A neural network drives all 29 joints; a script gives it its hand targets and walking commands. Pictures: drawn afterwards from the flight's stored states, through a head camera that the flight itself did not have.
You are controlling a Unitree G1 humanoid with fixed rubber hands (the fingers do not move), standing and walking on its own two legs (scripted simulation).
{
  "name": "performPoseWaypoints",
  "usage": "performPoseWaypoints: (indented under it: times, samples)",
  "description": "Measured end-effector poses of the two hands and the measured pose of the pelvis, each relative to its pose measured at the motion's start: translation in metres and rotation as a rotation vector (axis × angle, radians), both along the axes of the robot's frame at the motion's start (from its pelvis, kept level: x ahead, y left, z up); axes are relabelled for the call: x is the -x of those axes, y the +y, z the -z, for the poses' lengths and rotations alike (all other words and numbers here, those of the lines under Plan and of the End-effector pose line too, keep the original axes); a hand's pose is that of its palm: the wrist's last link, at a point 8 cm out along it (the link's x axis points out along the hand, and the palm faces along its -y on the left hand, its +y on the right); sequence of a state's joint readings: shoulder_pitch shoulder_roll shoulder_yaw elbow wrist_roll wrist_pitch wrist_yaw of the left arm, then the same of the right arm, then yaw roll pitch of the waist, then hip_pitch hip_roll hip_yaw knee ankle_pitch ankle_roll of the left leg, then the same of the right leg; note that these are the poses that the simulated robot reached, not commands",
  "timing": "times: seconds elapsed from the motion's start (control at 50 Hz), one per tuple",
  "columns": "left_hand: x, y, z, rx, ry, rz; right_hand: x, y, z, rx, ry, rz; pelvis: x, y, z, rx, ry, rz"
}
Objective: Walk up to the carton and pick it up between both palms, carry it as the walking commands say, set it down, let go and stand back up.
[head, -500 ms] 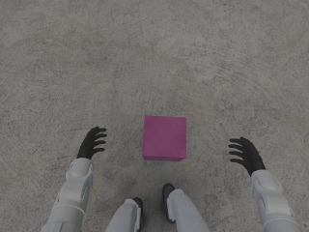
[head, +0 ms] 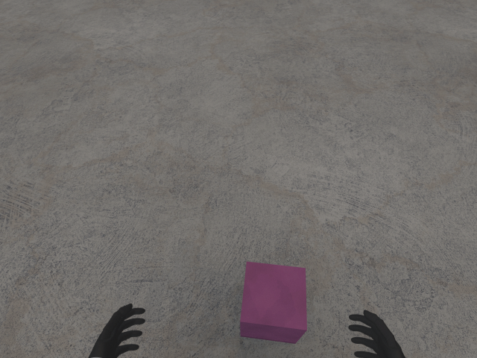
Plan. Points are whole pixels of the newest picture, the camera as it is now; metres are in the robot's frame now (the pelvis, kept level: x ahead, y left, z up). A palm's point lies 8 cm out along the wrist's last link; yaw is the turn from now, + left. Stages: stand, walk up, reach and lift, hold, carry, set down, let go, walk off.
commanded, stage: let go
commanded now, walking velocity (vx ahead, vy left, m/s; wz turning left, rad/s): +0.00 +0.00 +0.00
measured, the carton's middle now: (271, 303) +0.39 -0.09 -0.65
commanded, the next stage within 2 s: stand in 0.32 s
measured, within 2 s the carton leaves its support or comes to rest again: neither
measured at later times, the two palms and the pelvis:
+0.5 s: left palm out of the picture +0.13 +0.26 -0.08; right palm out of the picture +0.14 -0.30 -0.08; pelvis +0.02 -0.02 +0.00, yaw +2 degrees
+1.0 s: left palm out of the picture +0.04 +0.26 -0.10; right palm out of the picture +0.08 -0.31 -0.11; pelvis +0.00 -0.03 +0.00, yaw +3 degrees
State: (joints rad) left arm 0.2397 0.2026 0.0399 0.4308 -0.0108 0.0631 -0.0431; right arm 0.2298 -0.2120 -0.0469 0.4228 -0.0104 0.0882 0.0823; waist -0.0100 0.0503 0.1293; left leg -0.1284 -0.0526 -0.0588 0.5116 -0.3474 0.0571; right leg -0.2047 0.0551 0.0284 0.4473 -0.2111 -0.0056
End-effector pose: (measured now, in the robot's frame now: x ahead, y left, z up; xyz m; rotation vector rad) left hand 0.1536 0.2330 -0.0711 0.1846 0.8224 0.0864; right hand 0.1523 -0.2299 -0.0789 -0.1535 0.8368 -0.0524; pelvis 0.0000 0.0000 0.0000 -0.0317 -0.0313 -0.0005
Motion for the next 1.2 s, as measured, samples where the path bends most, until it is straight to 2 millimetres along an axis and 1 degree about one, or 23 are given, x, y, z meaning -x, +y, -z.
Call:
performPoseWaypoints:
  times: [0.06, 0.14, 0.24, 0.3, 0.36, 0.46, 0.52, 0.58, 0.66, 0.74, 0.9, 1.02, 1.2]
  samples:
    - [0.001, 0.0, -0.003, 0.002, -0.008, -0.007, -0.006, 0.002, -0.001, 0.001, -0.011, -0.008, -0.002, 0.0, -0.001, -0.001, -0.011, -0.004]
    - [0.002, -0.005, -0.002, 0.008, -0.008, -0.009, -0.009, 0.003, -0.001, 0.0, -0.011, -0.005, -0.005, -0.002, 0.0, -0.004, -0.022, -0.009]
    - [-0.002, -0.013, 0.002, 0.005, -0.01, -0.005, -0.007, -0.001, 0.004, 0.003, 0.024, 0.021, -0.006, -0.007, 0.002, -0.01, -0.033, -0.005]
    - [-0.004, -0.016, 0.004, -0.02, -0.012, 0.008, -0.005, -0.007, 0.007, 0.015, 0.033, 0.033, -0.007, -0.011, 0.004, -0.012, -0.024, -0.006]
    - [0.001, -0.008, 0.01, -0.074, 0.013, 0.014, -0.003, -0.023, 0.009, 0.06, 0.015, 0.026, -0.012, -0.014, 0.005, -0.014, 0.003, -0.022]
    - [0.016, 0.016, 0.013, -0.127, 0.039, -0.045, 0.003, -0.055, 0.006, 0.137, -0.013, 0.048, -0.019, -0.017, 0.005, -0.015, 0.02, -0.031]
    - [0.027, 0.028, 0.013, -0.152, 0.06, -0.079, 0.01, -0.07, 0.006, 0.165, -0.009, 0.061, -0.021, -0.019, 0.005, -0.017, 0.022, -0.035]
    - [0.038, 0.037, 0.013, -0.169, 0.081, -0.105, 0.019, -0.08, 0.007, 0.187, 0.014, 0.063, -0.022, -0.021, 0.003, -0.017, 0.022, -0.04]
    - [0.054, 0.043, 0.015, -0.183, 0.118, -0.135, 0.032, -0.085, 0.012, 0.196, 0.056, 0.056, -0.02, -0.024, 0.002, -0.02, 0.018, -0.045]
    - [0.068, 0.042, 0.018, -0.179, 0.155, -0.144, 0.045, -0.085, 0.02, 0.189, 0.099, 0.041, -0.016, -0.027, 0.001, -0.022, 0.013, -0.044]
    - [0.098, 0.032, 0.025, -0.159, 0.226, -0.162, 0.067, -0.082, 0.032, 0.169, 0.172, 0.014, -0.006, -0.032, -0.001, -0.026, 0.001, -0.047]
    - [0.113, 0.027, 0.029, -0.153, 0.263, -0.164, 0.077, -0.085, 0.034, 0.171, 0.198, 0.009, 0.002, -0.035, -0.003, -0.025, -0.009, -0.052]
    - [0.133, 0.024, 0.034, -0.143, 0.312, -0.177, 0.098, -0.098, 0.033, 0.196, 0.252, 0.02, 0.012, -0.038, -0.005, -0.024, -0.022, -0.057]
